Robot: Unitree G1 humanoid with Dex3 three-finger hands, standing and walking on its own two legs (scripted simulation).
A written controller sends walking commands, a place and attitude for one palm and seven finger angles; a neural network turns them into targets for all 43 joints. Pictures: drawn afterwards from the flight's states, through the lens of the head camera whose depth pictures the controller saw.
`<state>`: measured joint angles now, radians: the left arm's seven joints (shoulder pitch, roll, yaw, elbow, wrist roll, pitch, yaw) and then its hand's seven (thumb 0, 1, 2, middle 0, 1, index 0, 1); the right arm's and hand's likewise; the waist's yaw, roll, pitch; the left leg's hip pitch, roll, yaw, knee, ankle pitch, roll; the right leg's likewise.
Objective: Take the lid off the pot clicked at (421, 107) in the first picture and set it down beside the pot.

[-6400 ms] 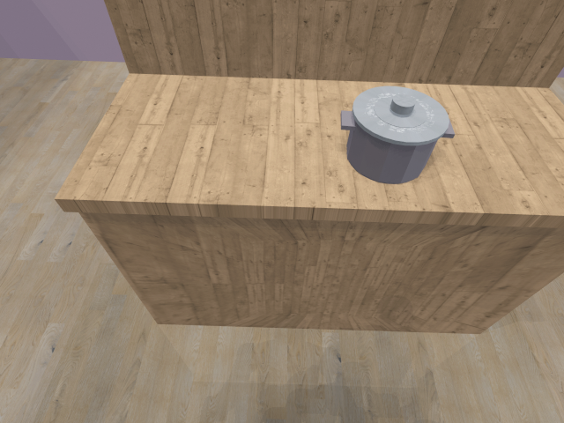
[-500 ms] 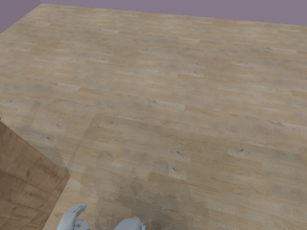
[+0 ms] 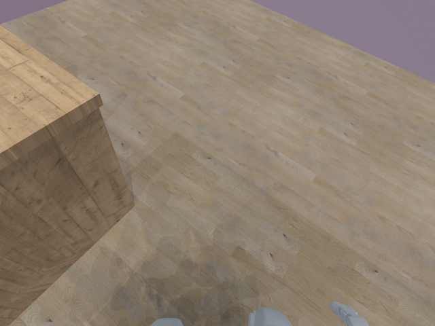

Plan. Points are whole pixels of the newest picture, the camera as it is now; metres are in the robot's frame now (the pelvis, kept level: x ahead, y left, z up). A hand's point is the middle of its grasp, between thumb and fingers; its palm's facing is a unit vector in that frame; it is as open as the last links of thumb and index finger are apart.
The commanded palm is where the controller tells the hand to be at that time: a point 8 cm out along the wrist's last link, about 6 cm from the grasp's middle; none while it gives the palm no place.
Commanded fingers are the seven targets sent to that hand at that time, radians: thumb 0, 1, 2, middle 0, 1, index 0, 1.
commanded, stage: turn to face it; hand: left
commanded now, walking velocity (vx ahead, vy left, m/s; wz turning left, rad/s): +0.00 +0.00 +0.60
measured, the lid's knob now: out of the picture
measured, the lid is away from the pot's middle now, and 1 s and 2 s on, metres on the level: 0.00 0.00 0.00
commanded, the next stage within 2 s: take the last steps up to it in 1.48 s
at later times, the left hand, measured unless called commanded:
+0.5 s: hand (113, 319) +0.13 +0.20 -0.13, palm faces +0.25 -0.92 -0.29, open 7.4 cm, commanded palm none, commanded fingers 0.00 0.90 0.90 -0.20 -0.30 -0.20 -0.30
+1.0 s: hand out of the picture -0.10 +0.18 -0.18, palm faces +0.60 -0.75 -0.29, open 7.4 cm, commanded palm none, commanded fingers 0.00 0.90 0.90 -0.20 -0.30 -0.20 -0.30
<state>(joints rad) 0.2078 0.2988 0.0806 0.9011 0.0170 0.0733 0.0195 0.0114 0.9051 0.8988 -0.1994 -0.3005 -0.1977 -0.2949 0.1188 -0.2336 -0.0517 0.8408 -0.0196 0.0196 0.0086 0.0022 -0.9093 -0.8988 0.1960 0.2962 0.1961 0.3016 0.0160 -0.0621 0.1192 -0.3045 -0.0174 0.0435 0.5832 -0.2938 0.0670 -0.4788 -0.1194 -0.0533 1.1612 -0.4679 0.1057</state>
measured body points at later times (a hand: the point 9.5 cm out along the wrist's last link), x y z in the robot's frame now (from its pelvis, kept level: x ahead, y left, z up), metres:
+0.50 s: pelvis +0.03 -0.04 +0.00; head +0.08 -0.04 +0.45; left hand +0.12 +0.25 -0.11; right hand +0.12 -0.29 -0.15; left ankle +0.01 +0.07 -0.73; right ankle +0.04 -0.16 -0.74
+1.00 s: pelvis +0.03 -0.01 -0.01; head +0.07 +0.04 +0.43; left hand -0.13 +0.22 -0.16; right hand +0.31 -0.14 -0.13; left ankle -0.04 +0.07 -0.73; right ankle +0.05 -0.16 -0.70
